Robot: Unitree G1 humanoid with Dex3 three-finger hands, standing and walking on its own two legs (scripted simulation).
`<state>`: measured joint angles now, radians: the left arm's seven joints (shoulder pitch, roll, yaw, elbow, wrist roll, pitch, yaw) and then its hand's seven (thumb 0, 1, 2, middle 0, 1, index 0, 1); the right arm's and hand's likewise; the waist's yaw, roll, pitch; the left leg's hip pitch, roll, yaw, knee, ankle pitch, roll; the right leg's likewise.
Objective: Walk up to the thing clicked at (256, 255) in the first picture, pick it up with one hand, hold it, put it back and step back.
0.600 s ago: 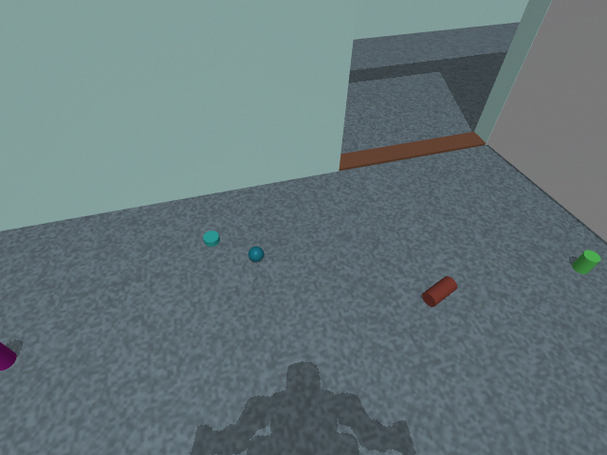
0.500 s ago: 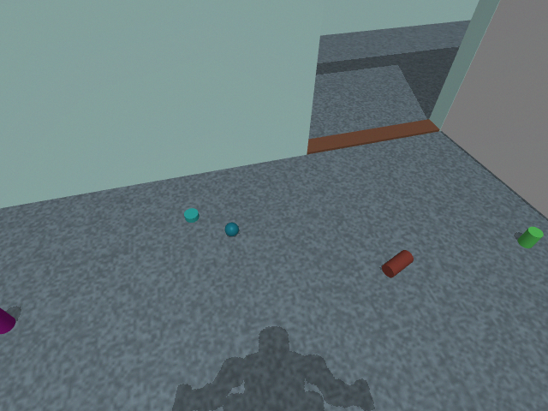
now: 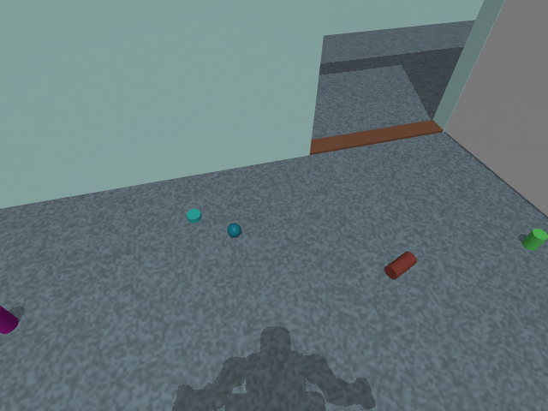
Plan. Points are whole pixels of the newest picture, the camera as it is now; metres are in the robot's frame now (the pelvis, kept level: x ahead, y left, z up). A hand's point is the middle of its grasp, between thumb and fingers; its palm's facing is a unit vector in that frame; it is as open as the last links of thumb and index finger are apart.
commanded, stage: stand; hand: left
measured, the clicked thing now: (234, 230) +0.99 +0.16 -0.75
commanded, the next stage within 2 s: walk up in 0.52 s
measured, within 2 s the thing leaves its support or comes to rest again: neither
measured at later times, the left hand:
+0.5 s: hand out of the picture +0.07 +0.25 -0.16, palm faces -0.02 -0.94 -0.34, open 7.4 cm
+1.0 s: hand out of the picture +0.14 +0.21 -0.14, palm faces -0.04 -0.92 -0.39, open 7.4 cm
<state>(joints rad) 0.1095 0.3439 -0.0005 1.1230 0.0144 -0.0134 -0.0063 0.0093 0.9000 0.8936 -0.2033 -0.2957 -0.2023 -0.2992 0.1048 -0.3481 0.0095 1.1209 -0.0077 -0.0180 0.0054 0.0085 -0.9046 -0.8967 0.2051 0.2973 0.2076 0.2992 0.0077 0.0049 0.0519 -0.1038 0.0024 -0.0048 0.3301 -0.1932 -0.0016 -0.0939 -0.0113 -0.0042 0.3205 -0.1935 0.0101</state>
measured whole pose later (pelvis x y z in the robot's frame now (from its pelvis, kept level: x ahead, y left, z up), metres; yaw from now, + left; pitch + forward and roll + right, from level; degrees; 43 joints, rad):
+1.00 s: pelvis +0.10 -0.06 -0.01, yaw -3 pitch -4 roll -1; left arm 0.33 0.38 0.06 0.93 0.02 -0.07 -0.06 0.01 0.90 0.89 -0.20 -0.30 -0.20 -0.30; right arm 0.28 -0.45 -0.08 0.96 -0.02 -0.02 0.07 0.01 -0.91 -0.90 0.20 0.30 0.20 0.30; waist 0.03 0.08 0.07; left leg -0.43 0.04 -0.03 0.98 -0.35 0.02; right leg -0.16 0.01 -0.05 0.46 -0.25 -0.03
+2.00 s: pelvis +0.47 -0.03 -0.03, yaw -6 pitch -2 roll +0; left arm 0.38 0.44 0.04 0.83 0.02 -0.06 -0.04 0.01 0.90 0.89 -0.21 -0.30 -0.21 -0.30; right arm 0.30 -0.43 -0.07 0.84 -0.03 -0.07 0.07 0.01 -0.90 -0.90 0.21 0.30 0.21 0.30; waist 0.04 -0.01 0.07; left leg -0.39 0.05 0.06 0.65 -0.21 0.02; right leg -0.23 -0.08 -0.02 0.72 -0.42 -0.01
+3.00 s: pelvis +0.54 -0.05 +0.00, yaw -6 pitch -2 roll +0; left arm 0.07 0.35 0.01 1.15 0.00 0.00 -0.03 0.01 0.90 0.89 -0.20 -0.30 -0.20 -0.30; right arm 0.08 -0.37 0.01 1.16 0.00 -0.03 0.01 0.01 -0.90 -0.90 0.20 0.30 0.21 0.30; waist 0.01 0.00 0.06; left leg -0.14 0.04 0.04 0.36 -0.18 -0.02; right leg -0.17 -0.03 -0.04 0.34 -0.13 0.01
